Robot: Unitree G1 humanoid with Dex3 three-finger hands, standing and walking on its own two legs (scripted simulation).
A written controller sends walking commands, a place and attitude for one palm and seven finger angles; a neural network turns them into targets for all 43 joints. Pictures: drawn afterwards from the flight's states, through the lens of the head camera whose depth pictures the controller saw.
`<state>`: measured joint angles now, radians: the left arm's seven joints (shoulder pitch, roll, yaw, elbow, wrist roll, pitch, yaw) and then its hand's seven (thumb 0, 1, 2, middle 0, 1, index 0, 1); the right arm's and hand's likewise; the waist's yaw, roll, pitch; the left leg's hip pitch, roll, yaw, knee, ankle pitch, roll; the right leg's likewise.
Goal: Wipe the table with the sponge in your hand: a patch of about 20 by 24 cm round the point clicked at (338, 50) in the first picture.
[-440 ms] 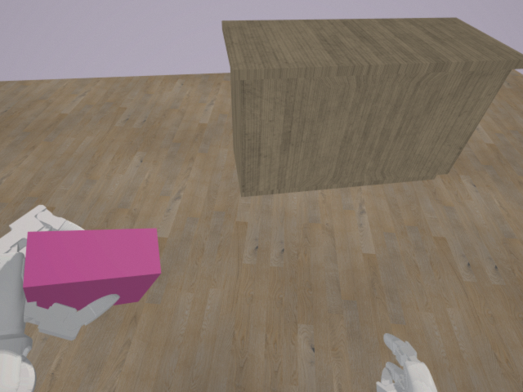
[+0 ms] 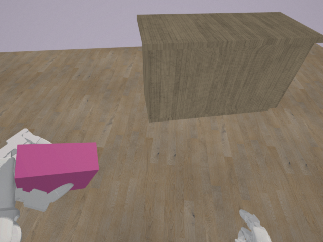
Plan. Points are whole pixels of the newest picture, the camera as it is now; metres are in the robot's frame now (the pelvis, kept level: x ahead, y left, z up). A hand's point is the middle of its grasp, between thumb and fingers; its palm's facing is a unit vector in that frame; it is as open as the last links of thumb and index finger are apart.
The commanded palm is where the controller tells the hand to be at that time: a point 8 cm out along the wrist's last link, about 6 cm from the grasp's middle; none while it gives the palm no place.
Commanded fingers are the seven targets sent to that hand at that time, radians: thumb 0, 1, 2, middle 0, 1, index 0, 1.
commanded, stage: walk to a spot facing it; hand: left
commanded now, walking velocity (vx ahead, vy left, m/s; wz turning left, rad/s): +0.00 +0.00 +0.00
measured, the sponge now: (68, 169) +0.22 +0.20 +0.14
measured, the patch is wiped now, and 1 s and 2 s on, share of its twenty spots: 0.00 0.00 0.00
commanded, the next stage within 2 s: none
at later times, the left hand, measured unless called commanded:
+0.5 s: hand (96, 147) +0.26 +0.16 +0.15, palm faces +0.29 -0.88 -0.37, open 9.8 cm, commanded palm +0.22 +0.21 +0.18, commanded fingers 0.00 0.10 1.30 -1.20 -1.60 -1.20 -1.60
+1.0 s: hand (152, 96) +0.42 +0.06 +0.17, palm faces +0.02 -0.90 -0.45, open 9.8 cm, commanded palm +0.39 +0.12 +0.18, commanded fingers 0.00 0.10 1.30 -1.20 -1.60 -1.20 -1.60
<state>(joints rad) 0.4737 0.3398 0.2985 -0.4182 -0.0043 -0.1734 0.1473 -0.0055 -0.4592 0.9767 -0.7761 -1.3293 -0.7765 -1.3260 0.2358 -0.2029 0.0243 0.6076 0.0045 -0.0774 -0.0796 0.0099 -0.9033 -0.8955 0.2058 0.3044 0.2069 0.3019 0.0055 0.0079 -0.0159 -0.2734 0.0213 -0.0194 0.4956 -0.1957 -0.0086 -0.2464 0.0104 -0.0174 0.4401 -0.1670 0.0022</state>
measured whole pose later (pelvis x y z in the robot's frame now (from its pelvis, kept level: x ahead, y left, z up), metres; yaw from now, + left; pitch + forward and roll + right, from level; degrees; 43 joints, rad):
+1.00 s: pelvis +0.12 -0.07 +0.00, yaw -25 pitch +0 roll -1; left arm 0.46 0.37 0.35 -0.48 0.02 -0.22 0.14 -0.01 -0.46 0.98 -0.78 -1.33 -0.78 -1.33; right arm 0.25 -0.13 0.04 0.59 -0.01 -0.10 -0.05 0.01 -0.90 -0.90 0.21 0.30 0.21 0.30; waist 0.00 0.01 0.00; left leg -0.17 0.18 0.23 0.50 -0.30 -0.06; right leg -0.52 -0.07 -0.12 0.95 -0.37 0.02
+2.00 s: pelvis +0.34 -0.30 +0.00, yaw -25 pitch +0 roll +2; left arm 0.48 0.34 0.35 -0.47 0.00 -0.21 0.15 0.00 -0.46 0.98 -0.78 -1.33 -0.78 -1.33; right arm 0.20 -0.24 -0.03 0.66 0.00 -0.02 -0.06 0.01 -0.91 -0.90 0.21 0.30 0.21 0.30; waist -0.01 0.02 0.08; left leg -0.56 0.09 0.11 1.07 -0.35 -0.03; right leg -0.17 -0.08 -0.23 0.51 -0.33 -0.05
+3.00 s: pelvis +0.48 -0.45 -0.01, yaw +0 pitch -1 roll -1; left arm 0.52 0.42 0.40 -0.63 -0.04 -0.18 0.15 0.00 -0.46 0.99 -0.78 -1.33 -0.78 -1.33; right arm 0.17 -0.16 -0.01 0.55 0.02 -0.09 -0.02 0.01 -0.91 -0.90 0.20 0.30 0.20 0.30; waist 0.00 -0.01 0.07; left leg -0.33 0.07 0.06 0.55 -0.20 -0.01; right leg -0.48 -0.07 -0.09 0.97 -0.43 0.07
